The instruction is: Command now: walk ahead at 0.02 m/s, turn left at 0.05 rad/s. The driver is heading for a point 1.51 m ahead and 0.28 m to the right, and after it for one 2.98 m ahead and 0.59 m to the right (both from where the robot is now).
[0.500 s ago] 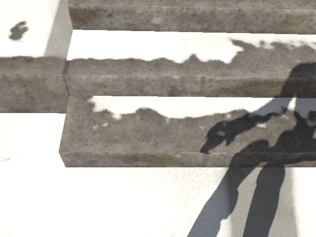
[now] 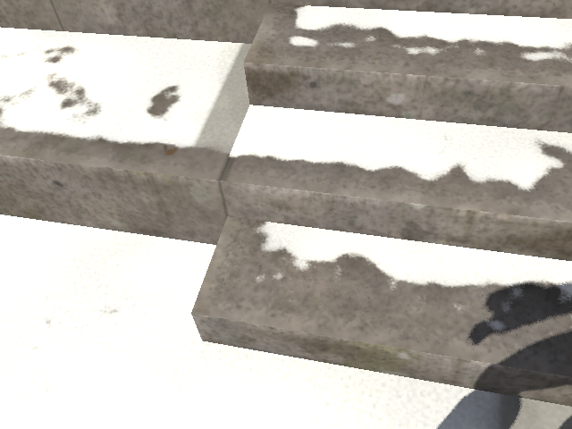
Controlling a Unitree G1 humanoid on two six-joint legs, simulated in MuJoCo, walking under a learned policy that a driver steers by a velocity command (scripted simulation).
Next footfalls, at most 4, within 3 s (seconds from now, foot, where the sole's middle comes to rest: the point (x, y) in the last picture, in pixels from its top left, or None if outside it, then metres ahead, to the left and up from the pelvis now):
0.18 left None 0.02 0.15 -0.78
0.54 right None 0.00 -0.13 -0.78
0.96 left None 0.06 0.09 -0.78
1.70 left None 0.00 0.10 -0.78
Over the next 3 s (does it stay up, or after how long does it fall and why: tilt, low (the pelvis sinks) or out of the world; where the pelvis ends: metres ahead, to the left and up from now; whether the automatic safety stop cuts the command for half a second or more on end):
stays up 0.45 -0.20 0.00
